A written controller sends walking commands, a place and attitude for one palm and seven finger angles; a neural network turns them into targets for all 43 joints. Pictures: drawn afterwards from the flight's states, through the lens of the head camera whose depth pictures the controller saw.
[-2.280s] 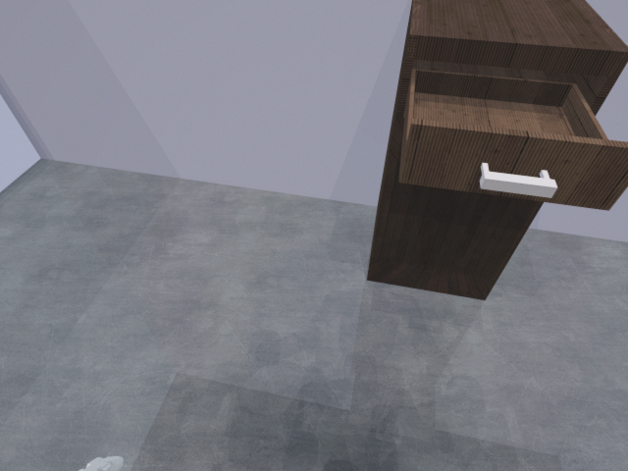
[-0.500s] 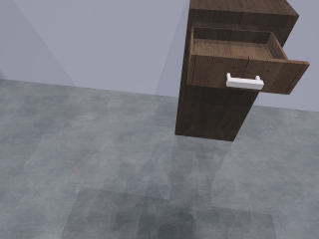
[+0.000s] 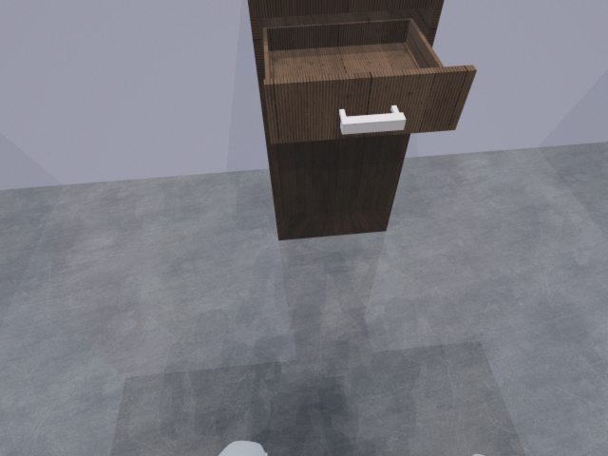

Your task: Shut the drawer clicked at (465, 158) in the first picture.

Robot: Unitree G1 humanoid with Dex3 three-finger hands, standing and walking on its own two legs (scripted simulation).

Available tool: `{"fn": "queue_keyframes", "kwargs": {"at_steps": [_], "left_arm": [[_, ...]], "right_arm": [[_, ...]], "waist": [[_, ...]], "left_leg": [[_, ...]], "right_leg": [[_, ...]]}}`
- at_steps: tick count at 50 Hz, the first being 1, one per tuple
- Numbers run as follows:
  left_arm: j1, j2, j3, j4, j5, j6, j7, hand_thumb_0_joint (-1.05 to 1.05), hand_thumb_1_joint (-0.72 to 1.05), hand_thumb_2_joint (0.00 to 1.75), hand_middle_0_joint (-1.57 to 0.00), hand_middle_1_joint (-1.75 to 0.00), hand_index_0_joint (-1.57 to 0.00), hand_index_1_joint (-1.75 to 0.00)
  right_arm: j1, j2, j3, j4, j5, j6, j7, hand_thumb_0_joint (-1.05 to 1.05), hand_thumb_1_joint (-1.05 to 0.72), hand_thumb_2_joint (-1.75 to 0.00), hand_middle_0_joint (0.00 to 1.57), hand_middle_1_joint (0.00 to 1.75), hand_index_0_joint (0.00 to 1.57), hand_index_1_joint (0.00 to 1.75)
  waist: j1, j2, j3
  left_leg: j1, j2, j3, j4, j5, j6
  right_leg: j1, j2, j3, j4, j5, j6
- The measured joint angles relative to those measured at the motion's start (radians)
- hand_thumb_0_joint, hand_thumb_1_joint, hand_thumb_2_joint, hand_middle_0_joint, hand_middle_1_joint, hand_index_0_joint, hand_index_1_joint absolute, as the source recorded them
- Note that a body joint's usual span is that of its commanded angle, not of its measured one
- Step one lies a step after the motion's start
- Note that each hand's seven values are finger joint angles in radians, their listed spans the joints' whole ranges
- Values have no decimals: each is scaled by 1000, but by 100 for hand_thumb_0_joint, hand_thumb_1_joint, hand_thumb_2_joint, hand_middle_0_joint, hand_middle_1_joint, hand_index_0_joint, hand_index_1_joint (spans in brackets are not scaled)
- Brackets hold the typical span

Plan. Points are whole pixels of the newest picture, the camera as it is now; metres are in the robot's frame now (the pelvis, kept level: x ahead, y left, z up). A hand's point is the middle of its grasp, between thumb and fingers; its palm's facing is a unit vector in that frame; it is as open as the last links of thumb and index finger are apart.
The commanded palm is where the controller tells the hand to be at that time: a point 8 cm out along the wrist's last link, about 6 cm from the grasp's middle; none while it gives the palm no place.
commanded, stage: walk to a spot facing it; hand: left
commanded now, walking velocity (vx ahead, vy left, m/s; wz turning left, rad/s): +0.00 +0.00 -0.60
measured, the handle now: (370, 117) +0.72 -0.06 +0.03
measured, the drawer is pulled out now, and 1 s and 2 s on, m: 0.28 0.28 0.28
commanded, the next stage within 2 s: none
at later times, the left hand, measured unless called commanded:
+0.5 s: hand (174, 451) +0.14 +0.22 -0.17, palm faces -0.29 -0.93 -0.22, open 7.4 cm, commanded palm none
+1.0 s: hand (228, 439) +0.16 +0.14 -0.17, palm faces -0.54 -0.82 -0.22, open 7.4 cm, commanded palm none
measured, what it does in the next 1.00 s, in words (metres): steps on the spot, turning right: left foot, then right foot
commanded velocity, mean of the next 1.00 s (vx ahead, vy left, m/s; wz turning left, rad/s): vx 0.00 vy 0.00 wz -0.60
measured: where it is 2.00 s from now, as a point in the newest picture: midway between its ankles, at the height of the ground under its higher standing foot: outside the picture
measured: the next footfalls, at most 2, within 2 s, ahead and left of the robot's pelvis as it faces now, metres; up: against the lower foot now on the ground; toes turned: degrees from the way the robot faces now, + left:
left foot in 0.18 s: +0.03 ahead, +0.16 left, +0.00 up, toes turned -9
right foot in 0.60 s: -0.03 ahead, -0.10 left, +0.00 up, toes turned -28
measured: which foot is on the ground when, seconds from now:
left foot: up 0.00-0.16, down 0.18-0.60, up 0.62-1.00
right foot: down 0.00-0.18, up 0.20-0.58, down 0.60-1.00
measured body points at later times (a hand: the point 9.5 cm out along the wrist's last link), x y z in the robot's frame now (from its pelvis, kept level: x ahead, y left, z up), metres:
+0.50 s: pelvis -0.02 +0.04 +0.00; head +0.02 +0.05 +0.45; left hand +0.16 +0.27 -0.15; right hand -0.05 -0.21 -0.14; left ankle -0.01 +0.16 -0.74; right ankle -0.05 -0.10 -0.69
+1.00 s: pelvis -0.02 +0.02 -0.01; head +0.01 +0.02 +0.44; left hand +0.19 +0.18 -0.15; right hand -0.09 -0.24 -0.14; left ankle +0.06 +0.13 -0.72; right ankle -0.06 -0.08 -0.74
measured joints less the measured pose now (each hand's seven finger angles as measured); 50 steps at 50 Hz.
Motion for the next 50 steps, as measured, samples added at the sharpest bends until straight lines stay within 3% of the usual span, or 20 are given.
{"fn": "queue_keyframes", "kwargs": {"at_steps": [6, 8, 9, 10, 12, 15, 18, 24, 28, 30, 32, 34, 37, 43, 50], "left_arm": [[-21, 38, 13, -16, 5, 13, 1, 0, 90, 89, -20, -30, -20, -30], [-28, 55, 18, -21, 3, 19, 2, 0, 90, 89, -20, -30, -20, -30], [-29, 63, 21, -26, 1, 23, 1, 0, 90, 89, -20, -30, -20, -30], [-39, 75, 26, -25, -1, 27, -1, 0, 90, 89, -20, -30, -20, -30], [-54, 94, 39, -23, 5, 33, -9, 0, 90, 89, -20, -30, -20, -30], [-66, 112, 50, -28, 9, 33, -23, 0, 90, 90, -20, -30, -20, -29], [-76, 113, 48, -31, 6, 35, -29, 0, 90, 90, -20, -30, -20, -29], [-119, 84, 30, -24, -1, 52, -38, 0, 91, 90, -20, -30, -20, -29], [-156, 57, 19, -31, -2, 44, -42, 0, 91, 90, -20, -30, -20, -29], [-168, 51, 10, -44, -1, 28, -43, 0, 90, 90, -20, -30, -20, -29], [-188, 36, 1, -48, -3, 1, -32, 0, 90, 90, -20, -30, -20, -29], [-191, 24, -5, -57, -8, -8, -18, 0, 90, 90, -20, -30, -20, -29], [-180, 16, -8, -59, -9, -2, -5, 0, 90, 89, -20, -30, -20, -30], [-143, 16, -10, -43, -3, 6, -3, 0, 90, 89, -20, -30, -20, -30], [-99, 30, 1, -34, 2, 19, -5, 0, 90, 89, -20, -30, -20, -30]], "right_arm": [[-15, 5, 7, -31, 12, -13, -4, 1, -91, -90, 20, 30, 19, 30], [-9, 11, 13, -47, 16, -27, -6, 1, -91, -90, 20, 30, 20, 30], [1, 10, 17, -58, 15, -37, -7, 1, -91, -90, 20, 30, 20, 30], [7, 17, 20, -62, 12, -43, -8, 1, -91, -90, 20, 30, 20, 30], [25, 29, 32, -66, 5, -40, -7, 0, -91, -90, 20, 30, 20, 30], [59, 40, 44, -57, -3, -37, -9, 0, -91, -90, 20, 30, 20, 30], [84, 45, 46, -46, -6, -42, -10, 1, -91, -90, 20, 30, 20, 30], [126, 43, 37, -24, -9, -46, -1, 1, -91, -90, 20, 30, 20, 30], [147, 23, 21, -2, -12, -39, 6, 0, -91, -90, 20, 30, 20, 30], [168, 8, 13, 3, -8, -35, 10, 0, -91, -90, 20, 30, 20, 30], [169, -15, 5, 14, -4, -17, 10, 1, -91, -90, 20, 30, 20, 30], [161, -25, 0, 27, -1, 7, 2, 1, -91, -90, 20, 30, 20, 30], [138, -28, -4, 28, -4, 19, 2, 1, -91, -90, 20, 30, 20, 30], [91, -13, -1, -6, -7, 10, 7, 1, -91, -90, 20, 30, 19, 30], [39, 16, 13, -46, 5, -7, 4, 1, -91, -90, 20, 30, 19, 30]], "waist": [[15, -21, -17], [9, -30, -25], [0, -27, -33], [-7, -40, -29], [-13, -56, -25], [-15, -60, -23], [-18, -50, -12], [-46, -22, 22], [-70, 4, 40], [-79, 16, 39], [-88, 48, 53], [-89, 53, 56], [-84, 45, 50], [-73, 18, 24], [-34, -13, 6]], "left_leg": [[95, -35, -7, -238, -30, 27], [156, -45, -1, -381, 18, 41], [184, -40, -4, -458, 58, 65], [186, -44, 5, -463, 96, 80], [196, -38, 32, -453, 89, 87], [231, -16, 65, -483, 83, 85], [259, 6, 103, -500, 84, 86], [281, 53, 182, -480, 60, 73], [267, 91, 236, -420, 22, 48], [239, 114, 252, -349, -15, 29], [160, 129, 197, -159, -104, 16], [77, 100, 127, 31, -155, 11], [-2, 82, 86, 149, -84, -1], [-36, 61, 61, 76, -19, -14], [64, 9, 58, -182, -39, 6]], "right_leg": [[-27, 27, 74, 1, 21, 29], [-46, 38, 97, 21, 19, 46], [-64, 50, 99, 48, 8, 54], [-92, 49, 94, 117, -73, 64], [-166, 32, 26, 332, -207, 95], [-244, -13, -51, 612, -212, 127], [-248, -69, -90, 683, -204, 146], [-156, -141, -149, 479, -238, 150], [-72, -141, -187, 313, -239, 125], [1, -134, -204, 165, -142, 102], [-6, -108, -210, 172, -129, 65], [-9, -98, -199, 179, -147, 42], [12, -81, -168, 122, -117, 36], [26, -55, -101, 52, -65, 30], [4, -27, -20, 61, -53, 54]]}}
